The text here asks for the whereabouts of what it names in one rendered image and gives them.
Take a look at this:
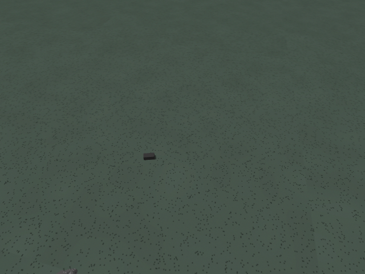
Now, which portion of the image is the small box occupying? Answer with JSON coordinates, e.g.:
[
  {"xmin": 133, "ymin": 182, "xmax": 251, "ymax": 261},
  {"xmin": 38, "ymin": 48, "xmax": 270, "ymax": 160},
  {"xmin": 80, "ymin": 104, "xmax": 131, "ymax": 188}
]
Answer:
[{"xmin": 143, "ymin": 153, "xmax": 155, "ymax": 160}]

